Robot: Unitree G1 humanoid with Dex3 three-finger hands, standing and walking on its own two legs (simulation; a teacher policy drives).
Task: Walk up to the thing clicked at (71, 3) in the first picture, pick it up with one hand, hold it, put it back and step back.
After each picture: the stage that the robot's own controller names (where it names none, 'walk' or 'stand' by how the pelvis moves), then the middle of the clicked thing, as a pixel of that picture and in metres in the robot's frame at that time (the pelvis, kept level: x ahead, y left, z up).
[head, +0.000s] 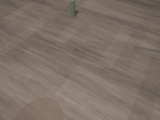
stand; (72, 8) +2.07 +0.15 -0.66
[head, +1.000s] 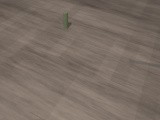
walk; (65, 20) +1.93 +0.18 -0.65
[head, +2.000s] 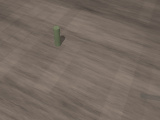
walk; (57, 36) +1.33 +0.23 -0.65
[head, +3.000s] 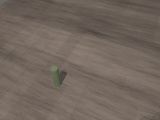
walk; (56, 76) +0.83 +0.24 -0.64
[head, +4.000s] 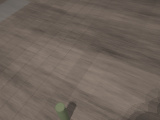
walk; (62, 113) +0.48 +0.22 -0.64
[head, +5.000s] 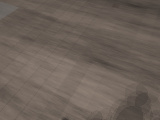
stand; out of the picture +0.37 +0.21 -0.65
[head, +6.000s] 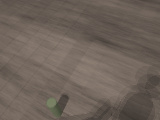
walk; (54, 108) +0.43 +0.26 -0.63
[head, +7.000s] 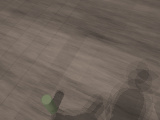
walk; (50, 104) +0.43 +0.26 -0.61
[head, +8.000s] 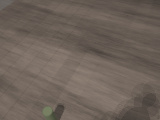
stand; (50, 117) +0.45 +0.27 -0.63
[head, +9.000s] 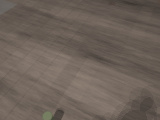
stand; out of the picture +0.44 +0.26 -0.66
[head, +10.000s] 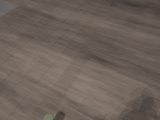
stand; out of the picture +0.42 +0.25 -0.66
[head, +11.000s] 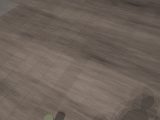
go down; out of the picture +0.42 +0.25 -0.66
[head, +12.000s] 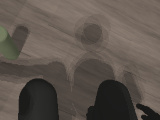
go down; (5, 45) +0.47 +0.31 -0.28
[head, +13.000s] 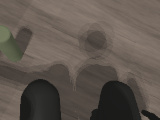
approach; (9, 46) +0.47 +0.31 -0.25
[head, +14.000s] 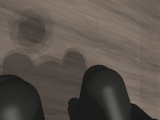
close in; out of the picture +0.44 +0.36 -0.16
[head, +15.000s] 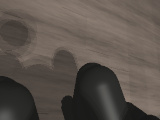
close; out of the picture +0.44 +0.37 -0.16
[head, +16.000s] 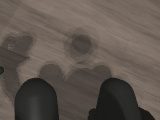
lift; out of the picture +0.35 +0.31 -0.07
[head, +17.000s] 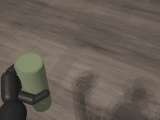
hold; (36, 86) +0.32 +0.16 +0.06
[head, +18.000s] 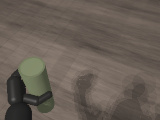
hold; (40, 89) +0.32 +0.16 +0.02
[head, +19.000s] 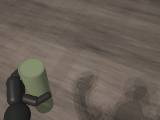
hold; (39, 89) +0.32 +0.16 +0.02
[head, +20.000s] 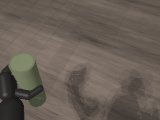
crouch; (31, 83) +0.34 +0.19 +0.00
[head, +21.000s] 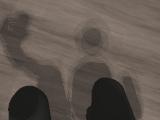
lower; out of the picture +0.48 +0.29 -0.04
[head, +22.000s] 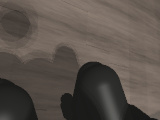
lower; out of the picture +0.44 +0.37 -0.15
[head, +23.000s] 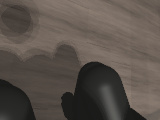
lower; out of the picture +0.43 +0.36 -0.16
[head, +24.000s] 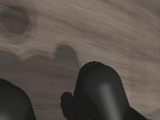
lower; out of the picture +0.42 +0.36 -0.16
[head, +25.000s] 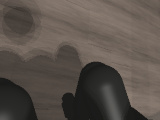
lower; out of the picture +0.42 +0.36 -0.16
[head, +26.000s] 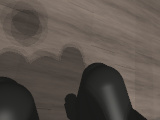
open; out of the picture +0.42 +0.35 -0.16
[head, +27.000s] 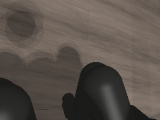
rise; out of the picture +0.40 +0.35 -0.16
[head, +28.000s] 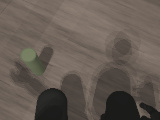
walk; (34, 63) +0.46 +0.28 -0.35
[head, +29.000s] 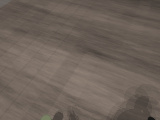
stand; out of the picture +0.40 +0.24 -0.59
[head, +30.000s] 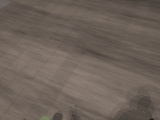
stand; out of the picture +0.40 +0.26 -0.60
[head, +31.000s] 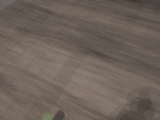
stand; out of the picture +0.40 +0.25 -0.62
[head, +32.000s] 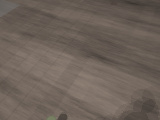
stand; out of the picture +0.41 +0.24 -0.66
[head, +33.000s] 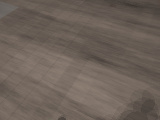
stand; out of the picture +0.39 +0.24 -0.66
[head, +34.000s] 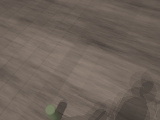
walk; (53, 114) +0.41 +0.24 -0.65
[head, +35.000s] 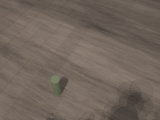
walk; (56, 86) +0.60 +0.19 -0.63
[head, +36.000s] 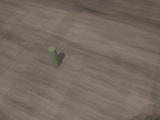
walk; (54, 57) +0.90 +0.31 -0.62
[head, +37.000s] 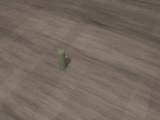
stand; (61, 60) +1.02 +0.22 -0.64
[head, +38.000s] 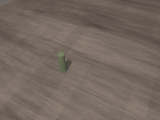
stand; (62, 62) +1.04 +0.23 -0.66
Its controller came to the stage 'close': yes
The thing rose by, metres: 0.67
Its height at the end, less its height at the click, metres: +0.00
